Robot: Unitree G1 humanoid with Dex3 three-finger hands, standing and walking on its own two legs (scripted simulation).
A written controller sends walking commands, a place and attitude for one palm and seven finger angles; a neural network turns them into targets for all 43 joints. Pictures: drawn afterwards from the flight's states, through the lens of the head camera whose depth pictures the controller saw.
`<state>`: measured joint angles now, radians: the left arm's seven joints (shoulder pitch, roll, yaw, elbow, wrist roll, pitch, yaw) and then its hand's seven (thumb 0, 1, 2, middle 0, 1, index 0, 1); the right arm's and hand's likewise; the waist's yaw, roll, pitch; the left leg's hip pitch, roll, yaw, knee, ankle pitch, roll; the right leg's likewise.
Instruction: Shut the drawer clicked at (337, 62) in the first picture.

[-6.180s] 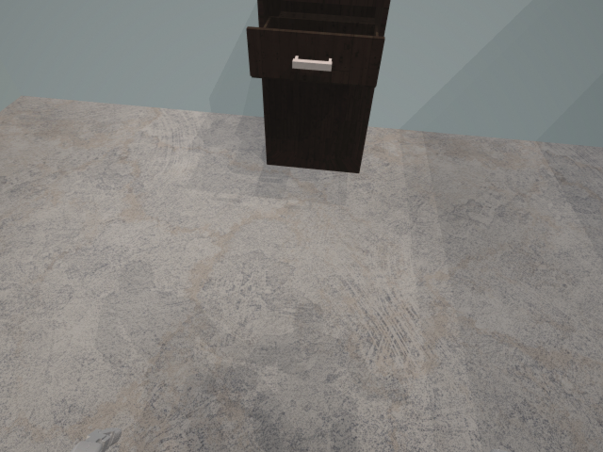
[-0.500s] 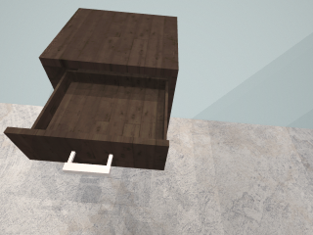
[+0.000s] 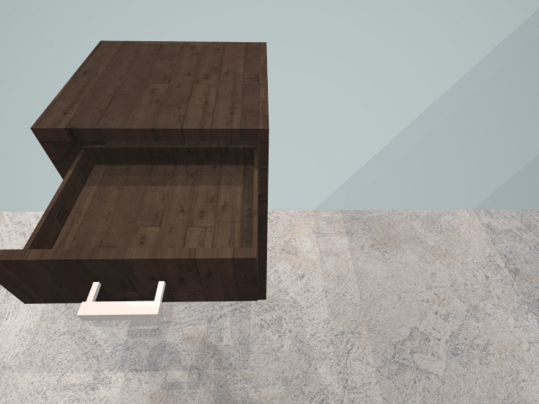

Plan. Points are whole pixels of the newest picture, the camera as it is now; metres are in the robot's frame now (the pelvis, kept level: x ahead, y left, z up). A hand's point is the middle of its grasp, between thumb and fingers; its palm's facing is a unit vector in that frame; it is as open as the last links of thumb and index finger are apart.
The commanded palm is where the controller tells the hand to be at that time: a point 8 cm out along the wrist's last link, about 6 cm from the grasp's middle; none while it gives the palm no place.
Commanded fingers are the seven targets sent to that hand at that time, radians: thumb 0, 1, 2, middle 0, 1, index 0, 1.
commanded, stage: come to a stop and stand still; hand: left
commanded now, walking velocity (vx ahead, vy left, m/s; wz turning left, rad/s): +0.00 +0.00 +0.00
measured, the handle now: (125, 299) +0.29 +0.27 -0.06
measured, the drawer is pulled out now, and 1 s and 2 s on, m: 0.30 0.30 0.29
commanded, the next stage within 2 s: look again from close up in 0.86 s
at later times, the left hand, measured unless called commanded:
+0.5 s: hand out of the picture +0.00 +0.14 -0.18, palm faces +0.09 -0.98 -0.15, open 7.4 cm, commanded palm none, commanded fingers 0.00 0.90 0.90 -0.20 -0.30 -0.20 -0.30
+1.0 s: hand out of the picture +0.02 +0.17 -0.18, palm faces +0.07 -0.98 -0.19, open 7.4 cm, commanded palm none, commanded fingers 0.00 0.90 0.90 -0.20 -0.30 -0.20 -0.30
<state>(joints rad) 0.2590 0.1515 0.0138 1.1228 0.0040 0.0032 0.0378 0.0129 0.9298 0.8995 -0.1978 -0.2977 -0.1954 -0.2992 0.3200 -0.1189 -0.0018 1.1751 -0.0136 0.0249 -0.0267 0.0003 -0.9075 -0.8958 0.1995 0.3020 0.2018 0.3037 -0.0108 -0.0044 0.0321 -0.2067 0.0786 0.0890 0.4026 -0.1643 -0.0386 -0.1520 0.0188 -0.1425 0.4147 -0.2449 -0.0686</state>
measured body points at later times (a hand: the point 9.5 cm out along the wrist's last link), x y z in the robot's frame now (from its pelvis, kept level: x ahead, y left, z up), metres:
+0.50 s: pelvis +0.04 +0.00 +0.00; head +0.05 +0.00 +0.45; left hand +0.00 +0.20 -0.16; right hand +0.03 -0.20 -0.17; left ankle +0.03 +0.15 -0.74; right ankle -0.01 -0.07 -0.74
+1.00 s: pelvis +0.05 +0.01 +0.00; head +0.06 +0.00 +0.45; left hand +0.02 +0.22 -0.16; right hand +0.04 -0.20 -0.17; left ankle +0.03 +0.15 -0.74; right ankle -0.01 -0.07 -0.74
